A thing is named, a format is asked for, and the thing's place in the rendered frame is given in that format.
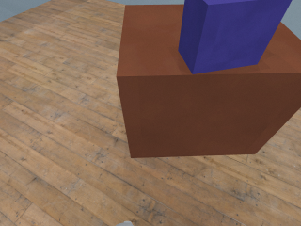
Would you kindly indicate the carton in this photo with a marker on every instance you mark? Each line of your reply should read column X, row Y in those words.
column 225, row 34

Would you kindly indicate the pedestal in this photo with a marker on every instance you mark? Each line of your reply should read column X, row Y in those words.
column 170, row 112

